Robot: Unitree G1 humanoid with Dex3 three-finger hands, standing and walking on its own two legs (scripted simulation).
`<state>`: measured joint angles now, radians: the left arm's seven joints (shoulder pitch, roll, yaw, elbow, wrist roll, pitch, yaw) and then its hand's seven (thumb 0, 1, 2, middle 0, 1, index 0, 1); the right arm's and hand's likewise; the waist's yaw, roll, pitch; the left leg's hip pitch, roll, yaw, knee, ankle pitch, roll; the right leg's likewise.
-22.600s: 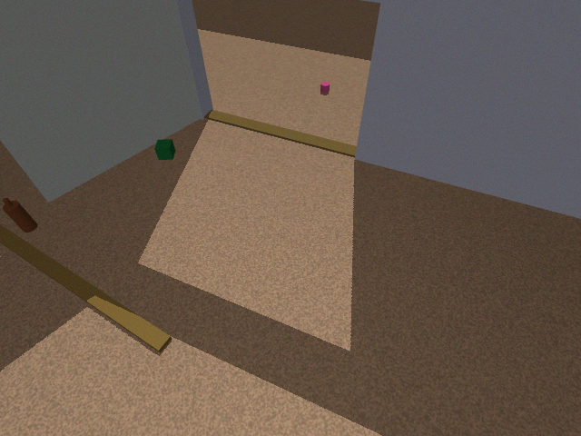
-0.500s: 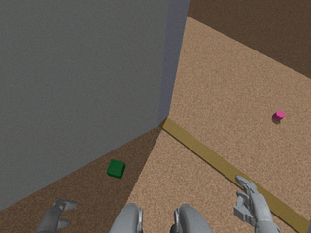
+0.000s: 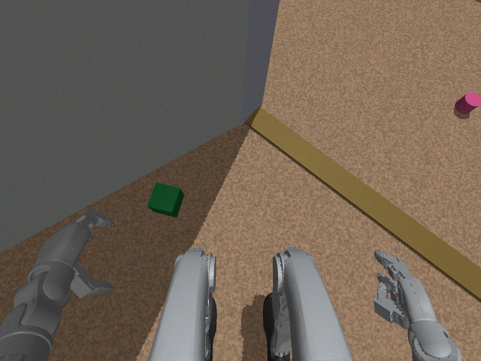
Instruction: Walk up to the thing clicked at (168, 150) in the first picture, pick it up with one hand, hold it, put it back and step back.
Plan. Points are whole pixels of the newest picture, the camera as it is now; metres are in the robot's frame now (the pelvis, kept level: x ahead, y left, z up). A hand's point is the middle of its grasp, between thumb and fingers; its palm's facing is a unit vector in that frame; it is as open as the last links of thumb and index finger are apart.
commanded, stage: rise first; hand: left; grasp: from above
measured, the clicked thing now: (166, 200) +0.47 +0.24 -0.48
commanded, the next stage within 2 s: none
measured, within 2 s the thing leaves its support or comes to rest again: neither
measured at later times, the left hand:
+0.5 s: hand (113, 226) +0.35 +0.31 -0.27, palm faces -0.52 -0.25 -0.82, open 12.5 cm
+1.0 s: hand (119, 216) +0.39 +0.32 -0.32, palm faces -0.51 -0.10 -0.85, open 13.3 cm
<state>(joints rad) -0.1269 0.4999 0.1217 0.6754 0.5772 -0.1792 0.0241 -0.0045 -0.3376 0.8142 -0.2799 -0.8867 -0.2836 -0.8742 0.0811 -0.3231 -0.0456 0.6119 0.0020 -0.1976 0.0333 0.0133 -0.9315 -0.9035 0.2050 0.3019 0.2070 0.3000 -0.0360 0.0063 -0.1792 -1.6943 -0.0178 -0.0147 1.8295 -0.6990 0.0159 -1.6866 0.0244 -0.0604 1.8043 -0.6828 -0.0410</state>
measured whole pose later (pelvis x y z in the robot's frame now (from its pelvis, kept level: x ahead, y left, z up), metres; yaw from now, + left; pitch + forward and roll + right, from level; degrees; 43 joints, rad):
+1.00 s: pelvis -0.04 +0.01 -0.17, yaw -6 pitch +33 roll -9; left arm -0.76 0.83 0.17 1.28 1.22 -0.52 0.26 0.00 -0.32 0.88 -0.22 -0.78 -0.21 -0.78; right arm 0.07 -0.29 0.03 0.74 -0.13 0.01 0.15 0.01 -0.90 -0.90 0.20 0.30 0.21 0.30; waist -0.13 -0.03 -0.05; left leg -2.26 -0.01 -0.07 2.37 -0.69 0.05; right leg -2.19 0.01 -0.16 2.27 -0.65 -0.02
